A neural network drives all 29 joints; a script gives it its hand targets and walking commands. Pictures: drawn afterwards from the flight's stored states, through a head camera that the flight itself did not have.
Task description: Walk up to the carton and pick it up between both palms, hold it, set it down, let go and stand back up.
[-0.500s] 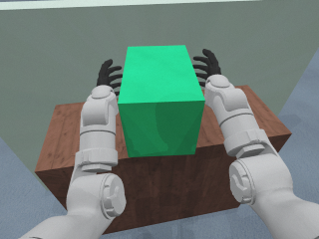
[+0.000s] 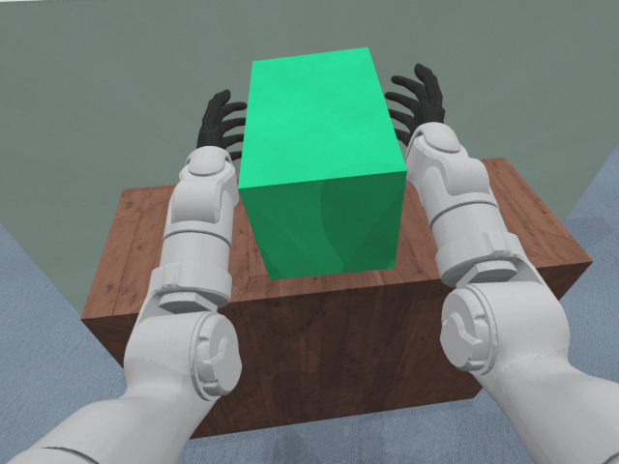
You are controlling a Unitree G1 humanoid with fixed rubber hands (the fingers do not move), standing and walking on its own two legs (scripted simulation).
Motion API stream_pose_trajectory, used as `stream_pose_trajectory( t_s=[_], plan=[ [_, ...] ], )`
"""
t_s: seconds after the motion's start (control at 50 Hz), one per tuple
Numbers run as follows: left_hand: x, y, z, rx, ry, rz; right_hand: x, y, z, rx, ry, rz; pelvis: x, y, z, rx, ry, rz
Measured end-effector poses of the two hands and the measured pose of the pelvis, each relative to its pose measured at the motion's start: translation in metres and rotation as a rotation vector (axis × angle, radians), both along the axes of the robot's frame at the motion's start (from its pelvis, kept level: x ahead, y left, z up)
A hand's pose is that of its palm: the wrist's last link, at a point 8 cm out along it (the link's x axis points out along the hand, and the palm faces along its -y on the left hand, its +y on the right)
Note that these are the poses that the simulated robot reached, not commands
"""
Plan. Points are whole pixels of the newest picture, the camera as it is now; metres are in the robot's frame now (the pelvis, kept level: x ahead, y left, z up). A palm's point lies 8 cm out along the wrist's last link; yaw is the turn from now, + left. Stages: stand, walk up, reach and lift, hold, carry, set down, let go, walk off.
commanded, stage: set down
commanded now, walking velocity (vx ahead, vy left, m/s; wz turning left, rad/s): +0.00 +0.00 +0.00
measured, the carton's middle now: (320, 160) +0.46 -0.01 +0.17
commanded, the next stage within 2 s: none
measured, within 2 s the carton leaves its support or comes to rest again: neither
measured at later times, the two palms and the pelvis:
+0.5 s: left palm (206, 166) +0.46 +0.15 +0.16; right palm (388, 149) +0.48 -0.11 +0.17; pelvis +0.04 +0.01 +0.00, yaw +0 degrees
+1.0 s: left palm (214, 186) +0.45 +0.15 +0.13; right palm (389, 159) +0.48 -0.11 +0.15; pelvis +0.04 +0.01 +0.00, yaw +0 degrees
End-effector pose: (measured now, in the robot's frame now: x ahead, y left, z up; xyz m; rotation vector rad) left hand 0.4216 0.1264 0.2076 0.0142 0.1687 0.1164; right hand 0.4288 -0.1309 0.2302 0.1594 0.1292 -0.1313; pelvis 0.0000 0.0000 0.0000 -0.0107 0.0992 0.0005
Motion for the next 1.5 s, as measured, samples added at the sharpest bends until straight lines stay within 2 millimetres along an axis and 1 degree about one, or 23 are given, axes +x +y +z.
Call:
stream_pose_trajectory(
  t_s=[0.06,0.22,0.3,0.4,0.52,0.62,0.7,0.84,1.1,1.5],
  plan=[
    [0.008,0.004,-0.009,0.007,0.013,0.012,0.011,0.004,-0.013,-0.003,0.009,0.012,0.005,-0.002,0.001,0.002,0.0,0.0],
    [0.032,0.013,-0.025,0.008,0.007,0.032,0.036,0.012,-0.042,-0.05,0.001,0.029,0.021,-0.001,0.003,0.0,0.03,0.001],
    [0.037,0.018,-0.035,-0.003,0.013,0.037,0.043,0.017,-0.053,-0.085,0.005,0.036,0.028,0.003,0.004,-0.005,0.04,0.001],
    [0.039,0.024,-0.046,-0.014,0.018,0.048,0.047,0.023,-0.059,-0.123,0.009,0.05,0.034,0.006,0.004,-0.01,0.048,0.001],
    [0.04,0.026,-0.048,-0.017,0.014,0.055,0.05,0.025,-0.059,-0.131,0.004,0.055,0.036,0.007,0.004,-0.011,0.051,0.001],
    [0.039,0.023,-0.048,-0.02,0.007,0.059,0.049,0.023,-0.058,-0.112,-0.005,0.056,0.036,0.007,0.004,-0.011,0.05,0.001],
    [0.038,0.02,-0.054,-0.024,0.014,0.06,0.049,0.02,-0.059,-0.082,-0.003,0.056,0.035,0.007,0.004,-0.011,0.049,0.001],
    [0.035,0.017,-0.067,-0.027,0.042,0.071,0.051,0.018,-0.07,-0.039,0.019,0.063,0.035,0.007,0.004,-0.011,0.05,0.001],
    [0.03,0.021,-0.083,-0.025,0.064,0.095,0.052,0.022,-0.084,-0.04,0.034,0.093,0.035,0.007,0.004,-0.011,0.049,0.001],
    [0.029,0.022,-0.095,-0.015,0.092,0.101,0.054,0.023,-0.101,-0.031,0.057,0.109,0.035,0.006,0.004,-0.011,0.05,0.001]
  ],
)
